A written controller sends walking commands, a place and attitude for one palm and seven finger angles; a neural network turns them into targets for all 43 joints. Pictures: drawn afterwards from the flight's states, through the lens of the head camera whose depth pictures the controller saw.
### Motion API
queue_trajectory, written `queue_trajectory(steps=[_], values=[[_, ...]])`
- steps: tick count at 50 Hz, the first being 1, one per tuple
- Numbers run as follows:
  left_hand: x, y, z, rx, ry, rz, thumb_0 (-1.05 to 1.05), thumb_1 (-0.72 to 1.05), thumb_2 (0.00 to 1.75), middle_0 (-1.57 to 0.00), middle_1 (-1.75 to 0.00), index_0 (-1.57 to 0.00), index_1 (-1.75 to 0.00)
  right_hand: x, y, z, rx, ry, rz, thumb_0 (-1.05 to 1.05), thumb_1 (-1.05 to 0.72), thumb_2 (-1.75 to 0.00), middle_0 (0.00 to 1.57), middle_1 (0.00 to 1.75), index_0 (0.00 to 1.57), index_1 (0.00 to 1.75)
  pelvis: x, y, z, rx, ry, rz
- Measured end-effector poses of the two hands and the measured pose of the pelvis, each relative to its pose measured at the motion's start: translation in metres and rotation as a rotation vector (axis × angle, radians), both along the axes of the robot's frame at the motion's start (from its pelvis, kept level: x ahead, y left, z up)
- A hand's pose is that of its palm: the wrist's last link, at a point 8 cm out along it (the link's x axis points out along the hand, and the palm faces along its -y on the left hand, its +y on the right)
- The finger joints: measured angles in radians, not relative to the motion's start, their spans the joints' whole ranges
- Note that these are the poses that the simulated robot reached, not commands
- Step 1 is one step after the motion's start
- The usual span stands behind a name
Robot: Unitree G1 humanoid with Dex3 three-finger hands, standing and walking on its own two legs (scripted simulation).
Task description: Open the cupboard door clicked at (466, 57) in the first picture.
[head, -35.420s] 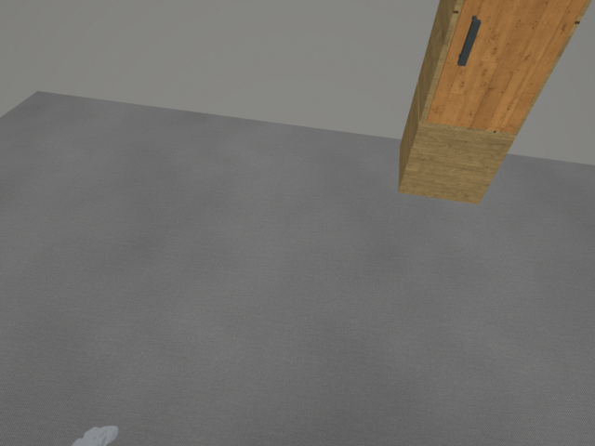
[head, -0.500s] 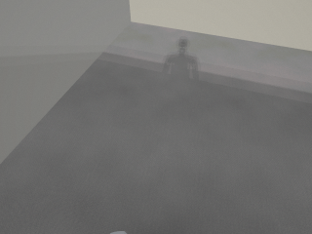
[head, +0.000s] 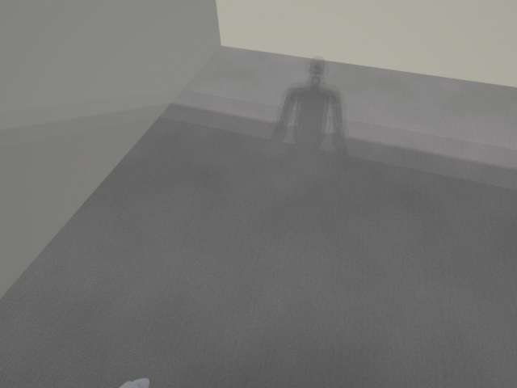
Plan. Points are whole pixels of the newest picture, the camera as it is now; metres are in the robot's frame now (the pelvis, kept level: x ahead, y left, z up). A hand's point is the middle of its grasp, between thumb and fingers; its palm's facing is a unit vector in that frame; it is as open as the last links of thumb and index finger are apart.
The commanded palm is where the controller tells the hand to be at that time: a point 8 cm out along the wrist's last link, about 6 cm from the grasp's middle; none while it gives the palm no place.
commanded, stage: turn to face it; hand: left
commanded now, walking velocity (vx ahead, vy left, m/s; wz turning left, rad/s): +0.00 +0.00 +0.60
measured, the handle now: out of the picture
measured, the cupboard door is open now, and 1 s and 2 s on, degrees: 51 51 51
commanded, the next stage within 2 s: none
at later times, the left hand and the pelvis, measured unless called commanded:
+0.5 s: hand (155, 355) +0.20 +0.21 -0.15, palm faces +0.26 -0.94 -0.22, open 7.4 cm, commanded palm none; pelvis +0.13 -0.01 +0.01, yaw +14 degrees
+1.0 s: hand out of the picture +0.13 +0.17 -0.17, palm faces +0.54 -0.80 -0.26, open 7.4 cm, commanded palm none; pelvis +0.19 -0.05 +0.00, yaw +33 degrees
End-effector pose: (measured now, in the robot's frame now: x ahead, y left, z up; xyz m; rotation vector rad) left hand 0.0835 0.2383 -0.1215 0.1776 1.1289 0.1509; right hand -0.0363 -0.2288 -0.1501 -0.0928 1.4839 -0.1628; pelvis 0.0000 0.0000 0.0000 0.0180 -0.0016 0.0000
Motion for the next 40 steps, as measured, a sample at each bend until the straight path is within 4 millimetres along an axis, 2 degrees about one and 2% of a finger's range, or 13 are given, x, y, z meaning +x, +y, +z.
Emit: queue_trajectory(steps=[3,8,12,15,18,22,26,29,32,35,40], values=[[0.010,-0.011,0.003,-0.012,0.038,0.028,0.00,0.91,0.90,-0.20,-0.29,-0.20,-0.29,0.043,-0.009,0.013,-0.024,-0.027,0.012,0.01,-0.91,-0.90,0.20,0.30,0.20,0.29,0.026,-0.004,0.010,-0.009,0.009,0.022],[0.014,-0.005,0.000,-0.020,0.114,0.086,-0.01,0.95,0.90,-0.20,-0.30,-0.20,-0.29,0.133,-0.010,0.030,-0.044,-0.133,0.081,0.00,-0.91,-0.90,0.20,0.30,0.20,0.29,0.065,-0.005,0.019,-0.003,0.019,0.063],[0.013,0.004,-0.020,-0.048,0.182,0.138,-0.01,0.93,0.90,-0.20,-0.30,-0.20,-0.29,0.206,-0.001,0.027,-0.066,-0.233,0.166,0.00,-0.91,-0.90,0.20,0.30,0.20,0.29,0.094,0.006,0.005,-0.031,0.004,0.088],[0.020,0.012,-0.032,-0.045,0.219,0.162,0.00,0.92,0.90,-0.20,-0.30,-0.20,-0.29,0.245,0.004,0.026,-0.088,-0.294,0.203,0.00,-0.91,-0.90,0.20,0.30,0.20,0.29,0.108,0.009,-0.003,-0.036,0.002,0.111],[0.041,0.017,-0.027,-0.037,0.185,0.196,0.00,0.92,0.90,-0.20,-0.29,-0.20,-0.29,0.267,0.005,0.031,-0.098,-0.302,0.251,0.00,-0.91,-0.90,0.20,0.30,0.20,0.29,0.116,0.006,0.001,-0.040,0.007,0.152],[0.074,0.018,-0.011,-0.026,0.085,0.235,0.00,0.91,0.90,-0.20,-0.29,-0.20,-0.29,0.286,0.001,0.035,-0.089,-0.274,0.309,0.00,-0.91,-0.90,0.20,0.30,0.20,0.30,0.126,-0.001,0.008,-0.046,0.015,0.203],[0.098,0.013,0.004,0.004,0.016,0.255,0.00,0.91,0.90,-0.20,-0.29,-0.20,-0.29,0.304,-0.011,0.033,-0.070,-0.258,0.340,0.00,-0.90,-0.90,0.20,0.30,0.20,0.30,0.138,-0.016,0.011,-0.049,0.023,0.255],[0.107,0.006,0.010,0.039,-0.025,0.275,0.00,0.91,0.90,-0.20,-0.29,-0.20,-0.29,0.321,-0.025,0.025,-0.054,-0.251,0.353,0.00,-0.90,-0.89,0.20,0.30,0.20,0.30,0.149,-0.032,0.007,-0.040,0.029,0.298],[0.103,-0.003,0.011,0.073,-0.030,0.302,0.00,0.91,0.90,-0.20,-0.29,-0.20,-0.29,0.341,-0.039,0.018,-0.047,-0.244,0.375,0.00,-0.90,-0.90,0.20,0.30,0.20,0.30,0.158,-0.044,0.002,-0.017,0.029,0.335],[0.091,-0.014,0.015,0.067,0.004,0.345,0.00,0.91,0.90,-0.20,-0.29,-0.20,-0.29,0.362,-0.043,0.023,-0.050,-0.238,0.410,0.00,-0.91,-0.90,0.20,0.30,0.20,0.30,0.167,-0.048,0.008,-0.008,0.021,0.383],[0.064,-0.030,0.008,0.023,0.065,0.421,0.00,0.90,0.90,-0.20,-0.30,-0.20,-0.29,0.400,-0.027,0.037,-0.045,-0.259,0.504,0.00,-0.91,-0.90,0.20,0.30,0.20,0.29,0.180,-0.050,0.014,0.023,0.026,0.445]])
